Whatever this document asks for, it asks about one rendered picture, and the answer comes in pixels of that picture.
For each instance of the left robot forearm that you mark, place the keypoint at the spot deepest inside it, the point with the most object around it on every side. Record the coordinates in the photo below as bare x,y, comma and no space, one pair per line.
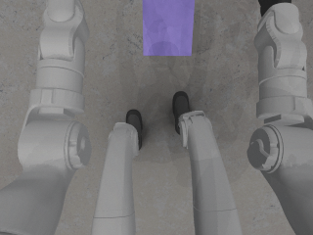
60,64

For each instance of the robot right shin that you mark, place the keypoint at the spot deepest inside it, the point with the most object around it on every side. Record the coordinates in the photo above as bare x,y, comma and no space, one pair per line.
194,114

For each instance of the right robot hand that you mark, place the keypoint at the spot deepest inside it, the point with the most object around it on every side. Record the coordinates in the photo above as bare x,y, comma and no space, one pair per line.
266,4

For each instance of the carton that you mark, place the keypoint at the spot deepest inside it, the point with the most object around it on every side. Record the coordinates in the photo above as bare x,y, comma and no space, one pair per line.
168,27

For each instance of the robot left upper arm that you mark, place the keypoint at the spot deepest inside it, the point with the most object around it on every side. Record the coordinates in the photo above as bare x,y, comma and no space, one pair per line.
50,151

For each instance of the robot left shin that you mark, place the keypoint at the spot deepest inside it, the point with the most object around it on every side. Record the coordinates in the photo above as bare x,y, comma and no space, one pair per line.
121,125

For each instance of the right robot forearm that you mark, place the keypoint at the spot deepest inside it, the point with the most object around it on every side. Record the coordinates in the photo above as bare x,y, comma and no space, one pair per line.
282,71

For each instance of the robot right upper arm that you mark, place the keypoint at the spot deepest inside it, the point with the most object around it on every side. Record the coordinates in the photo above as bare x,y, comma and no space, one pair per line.
284,155

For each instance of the robot shin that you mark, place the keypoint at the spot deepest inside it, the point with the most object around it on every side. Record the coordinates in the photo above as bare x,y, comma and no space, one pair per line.
121,125
194,114

